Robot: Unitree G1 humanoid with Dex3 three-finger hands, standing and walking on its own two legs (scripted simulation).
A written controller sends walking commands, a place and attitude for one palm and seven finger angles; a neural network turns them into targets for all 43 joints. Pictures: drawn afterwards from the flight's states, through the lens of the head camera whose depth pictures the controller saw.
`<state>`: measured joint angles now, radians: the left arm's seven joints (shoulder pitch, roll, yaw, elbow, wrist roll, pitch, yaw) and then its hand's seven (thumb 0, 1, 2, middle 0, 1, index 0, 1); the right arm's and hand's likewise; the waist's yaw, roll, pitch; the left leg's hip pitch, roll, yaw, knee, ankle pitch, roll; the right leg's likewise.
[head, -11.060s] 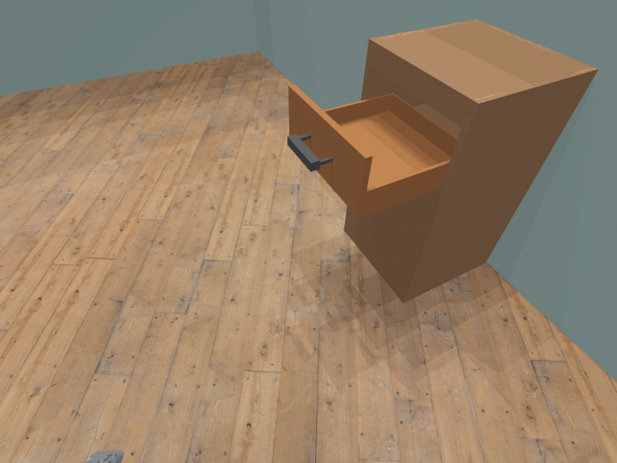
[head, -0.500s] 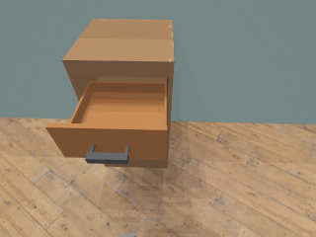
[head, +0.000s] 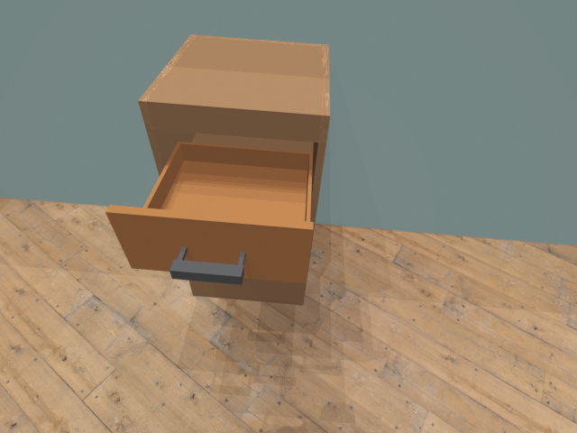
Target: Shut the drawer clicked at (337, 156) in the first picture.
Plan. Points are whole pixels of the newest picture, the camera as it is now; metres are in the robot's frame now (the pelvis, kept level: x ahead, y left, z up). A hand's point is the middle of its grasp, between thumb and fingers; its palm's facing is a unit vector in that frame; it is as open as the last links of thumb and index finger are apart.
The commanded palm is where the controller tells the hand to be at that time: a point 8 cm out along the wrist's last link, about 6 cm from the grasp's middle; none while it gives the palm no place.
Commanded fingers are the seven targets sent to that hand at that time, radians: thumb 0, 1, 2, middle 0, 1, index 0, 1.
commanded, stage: come to a stop and stand still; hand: left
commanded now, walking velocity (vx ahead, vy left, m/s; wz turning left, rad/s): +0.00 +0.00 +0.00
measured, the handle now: (210, 262) +0.45 +0.18 -0.09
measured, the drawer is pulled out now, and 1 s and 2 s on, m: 0.28 0.28 0.28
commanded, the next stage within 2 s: look again from close up in 0.08 s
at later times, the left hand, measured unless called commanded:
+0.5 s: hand out of the picture +0.02 +0.14 -0.16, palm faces +0.03 -0.99 -0.16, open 7.3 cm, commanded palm none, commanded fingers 0.00 0.90 0.90 -0.20 -0.30 -0.20 -0.30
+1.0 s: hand out of the picture +0.05 +0.15 -0.17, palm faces +0.04 -0.99 -0.16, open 7.3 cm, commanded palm none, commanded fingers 0.00 0.90 0.90 -0.20 -0.30 -0.20 -0.30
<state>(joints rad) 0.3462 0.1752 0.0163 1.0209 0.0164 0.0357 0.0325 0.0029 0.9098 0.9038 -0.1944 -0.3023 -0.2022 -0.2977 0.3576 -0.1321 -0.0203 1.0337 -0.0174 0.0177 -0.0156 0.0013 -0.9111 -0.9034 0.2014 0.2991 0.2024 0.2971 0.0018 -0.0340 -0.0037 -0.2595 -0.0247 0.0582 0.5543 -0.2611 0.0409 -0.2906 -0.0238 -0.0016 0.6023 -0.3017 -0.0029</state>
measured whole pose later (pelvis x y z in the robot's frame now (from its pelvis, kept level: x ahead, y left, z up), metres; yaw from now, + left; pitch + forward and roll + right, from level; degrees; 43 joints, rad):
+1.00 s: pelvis +0.07 -0.01 +0.01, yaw +0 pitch +0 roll +0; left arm 0.34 0.15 0.00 1.11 0.02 -0.01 0.01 0.00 0.91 0.90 -0.19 -0.30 -0.20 -0.30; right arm 0.32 -0.14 0.00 1.14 -0.01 -0.01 -0.02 0.00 -0.91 -0.90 0.20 0.30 0.20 0.30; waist 0.01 -0.01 -0.01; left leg -0.15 0.00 0.04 0.49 -0.34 0.02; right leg -0.16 0.00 -0.01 0.50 -0.33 -0.02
